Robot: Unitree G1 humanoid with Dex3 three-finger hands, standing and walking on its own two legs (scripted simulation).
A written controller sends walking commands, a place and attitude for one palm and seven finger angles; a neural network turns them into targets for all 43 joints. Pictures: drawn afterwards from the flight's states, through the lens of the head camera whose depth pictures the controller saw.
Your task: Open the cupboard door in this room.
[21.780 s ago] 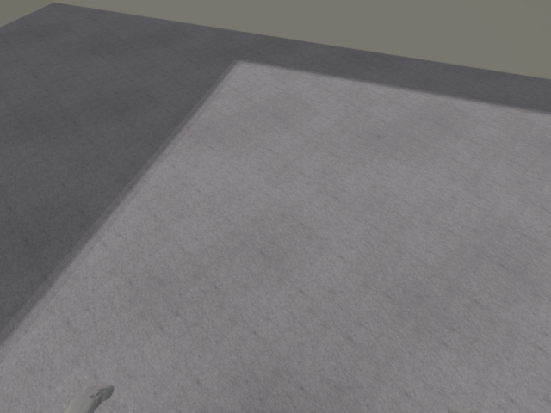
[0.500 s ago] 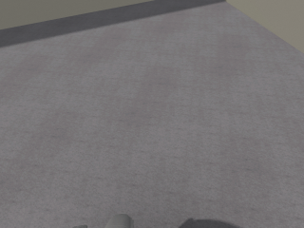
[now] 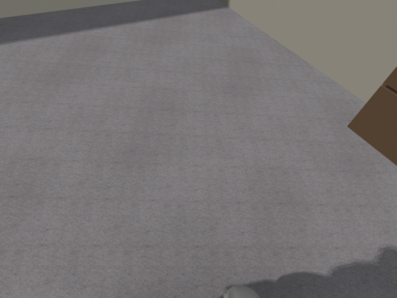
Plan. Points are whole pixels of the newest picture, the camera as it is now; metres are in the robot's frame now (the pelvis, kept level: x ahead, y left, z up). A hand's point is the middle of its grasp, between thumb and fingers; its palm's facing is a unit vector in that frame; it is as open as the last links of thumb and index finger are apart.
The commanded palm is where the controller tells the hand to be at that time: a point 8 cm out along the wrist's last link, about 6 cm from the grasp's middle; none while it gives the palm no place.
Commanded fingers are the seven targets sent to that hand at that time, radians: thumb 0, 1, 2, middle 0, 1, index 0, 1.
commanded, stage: turn or walk to find it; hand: left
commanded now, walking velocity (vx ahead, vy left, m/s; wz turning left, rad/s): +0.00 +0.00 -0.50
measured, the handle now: out of the picture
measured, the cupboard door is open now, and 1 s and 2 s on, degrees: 0 0 0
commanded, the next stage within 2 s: none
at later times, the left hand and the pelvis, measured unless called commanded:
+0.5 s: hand out of the picture +0.13 +0.08 -0.15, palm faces -0.27 -0.92 -0.27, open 7.4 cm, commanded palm none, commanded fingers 0.00 0.90 0.90 -0.20 -0.30 -0.20 -0.30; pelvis -0.03 -0.07 +0.00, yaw -16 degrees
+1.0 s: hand out of the picture +0.11 +0.16 -0.18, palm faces -0.37 -0.91 -0.19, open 7.4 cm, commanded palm none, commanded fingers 0.00 0.90 0.90 -0.20 -0.30 -0.20 -0.30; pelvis +0.04 -0.03 -0.01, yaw -29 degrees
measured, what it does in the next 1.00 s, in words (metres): steps on the spot, turning right: right foot, then left foot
